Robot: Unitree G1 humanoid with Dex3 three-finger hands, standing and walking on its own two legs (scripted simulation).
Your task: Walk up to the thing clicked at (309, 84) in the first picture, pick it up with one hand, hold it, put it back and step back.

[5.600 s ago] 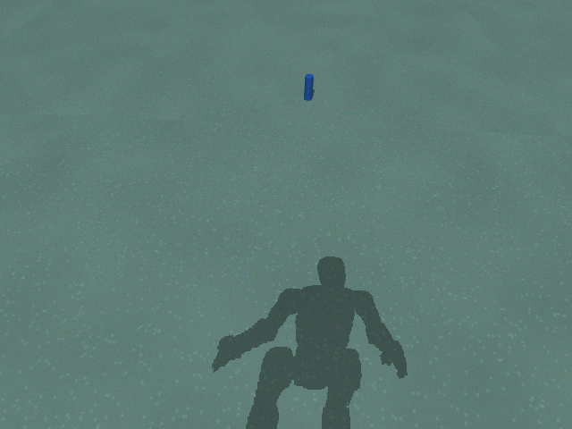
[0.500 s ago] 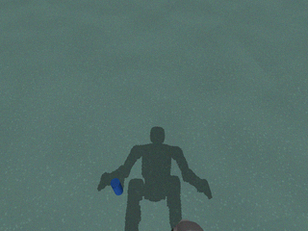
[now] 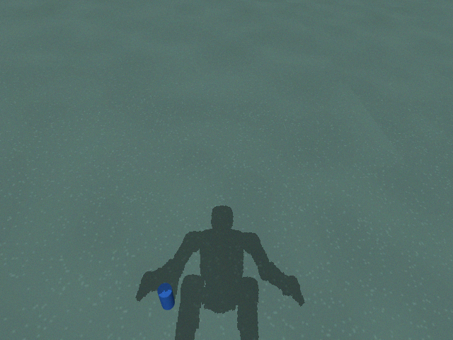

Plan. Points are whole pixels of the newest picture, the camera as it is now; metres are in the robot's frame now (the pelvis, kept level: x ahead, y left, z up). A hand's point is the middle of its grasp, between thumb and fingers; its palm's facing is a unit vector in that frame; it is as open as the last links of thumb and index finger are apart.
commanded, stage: walk up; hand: left
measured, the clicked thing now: (166, 297) +0.40 +0.19 -0.68
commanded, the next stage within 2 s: stand in 1.46 s
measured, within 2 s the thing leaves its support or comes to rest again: neither
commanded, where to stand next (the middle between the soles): +0.06 -0.02 m, yaw +1 degrees
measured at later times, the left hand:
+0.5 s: hand out of the picture +0.11 +0.24 -0.13, palm faces +0.02 -0.93 -0.36, open 7.4 cm
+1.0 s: hand out of the picture +0.13 +0.23 -0.13, palm faces -0.03 -0.94 -0.33, open 7.4 cm
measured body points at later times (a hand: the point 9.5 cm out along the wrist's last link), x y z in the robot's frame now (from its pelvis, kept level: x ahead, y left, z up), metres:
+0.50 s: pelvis +0.04 -0.02 +0.02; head +0.04 -0.03 +0.47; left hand +0.10 +0.29 -0.10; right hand +0.16 -0.31 -0.11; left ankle +0.05 +0.11 -0.72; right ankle +0.04 -0.14 -0.72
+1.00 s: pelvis +0.04 -0.01 +0.02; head +0.05 -0.01 +0.47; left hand +0.14 +0.28 -0.11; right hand +0.10 -0.32 -0.11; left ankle +0.05 +0.11 -0.72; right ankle +0.04 -0.14 -0.72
